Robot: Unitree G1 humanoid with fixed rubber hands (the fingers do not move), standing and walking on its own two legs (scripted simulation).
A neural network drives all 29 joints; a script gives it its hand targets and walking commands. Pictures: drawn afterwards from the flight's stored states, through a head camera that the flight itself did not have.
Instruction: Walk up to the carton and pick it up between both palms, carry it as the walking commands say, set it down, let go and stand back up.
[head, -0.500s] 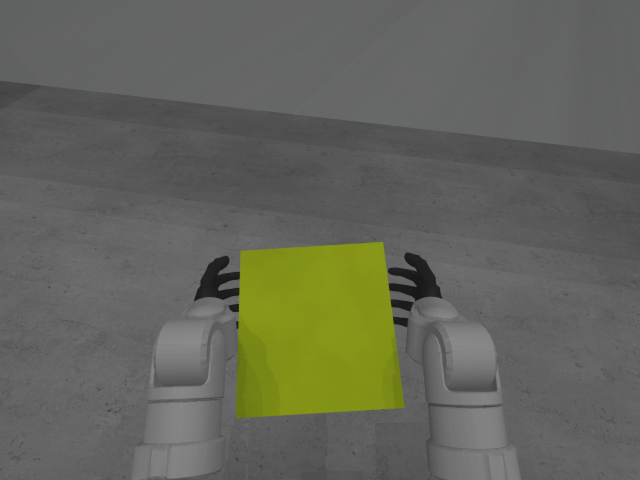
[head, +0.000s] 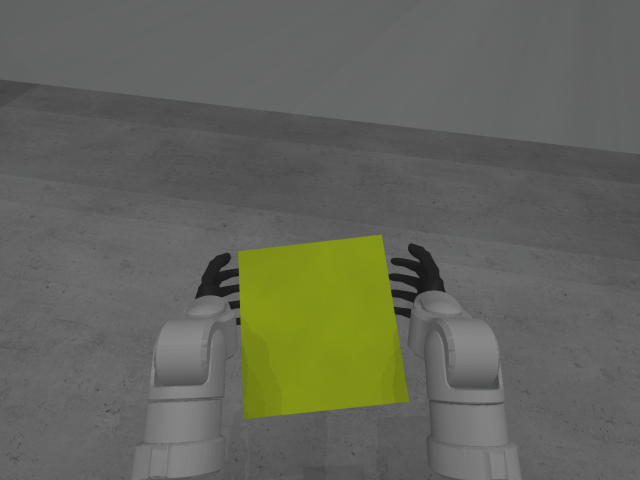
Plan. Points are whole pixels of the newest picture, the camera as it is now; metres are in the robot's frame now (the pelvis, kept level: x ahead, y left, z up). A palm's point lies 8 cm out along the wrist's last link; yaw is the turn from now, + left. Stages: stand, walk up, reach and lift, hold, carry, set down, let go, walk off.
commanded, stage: carry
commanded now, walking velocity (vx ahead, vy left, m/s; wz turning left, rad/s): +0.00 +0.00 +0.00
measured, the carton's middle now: (323, 331) +0.33 +0.00 +0.00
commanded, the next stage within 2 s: none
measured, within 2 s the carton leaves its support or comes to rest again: neither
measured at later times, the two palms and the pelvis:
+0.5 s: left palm (243, 282) +0.33 +0.10 +0.10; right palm (449, 293) +0.32 -0.15 +0.10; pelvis +0.03 -0.01 +0.00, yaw -6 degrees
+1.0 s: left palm (369, 174) +0.60 -0.09 +0.08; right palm (521, 221) +0.47 -0.31 +0.10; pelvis +0.27 -0.05 +0.00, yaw -33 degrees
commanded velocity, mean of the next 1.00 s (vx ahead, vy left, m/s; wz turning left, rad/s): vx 0.78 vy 0.00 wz -0.78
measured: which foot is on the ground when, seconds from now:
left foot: down 0.00-0.58, up 0.60-0.90, down 0.92-1.00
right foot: down 0.00-0.94, up 0.96-1.00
